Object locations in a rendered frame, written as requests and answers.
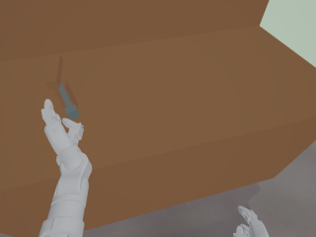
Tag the left robot hand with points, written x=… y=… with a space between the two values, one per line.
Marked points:
x=55 y=132

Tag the right robot hand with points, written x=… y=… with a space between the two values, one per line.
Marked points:
x=256 y=227

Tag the counter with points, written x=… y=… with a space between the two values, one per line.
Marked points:
x=180 y=100

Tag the tap lever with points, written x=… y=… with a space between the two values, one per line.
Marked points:
x=70 y=109

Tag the robot left forearm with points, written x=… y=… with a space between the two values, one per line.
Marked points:
x=65 y=217

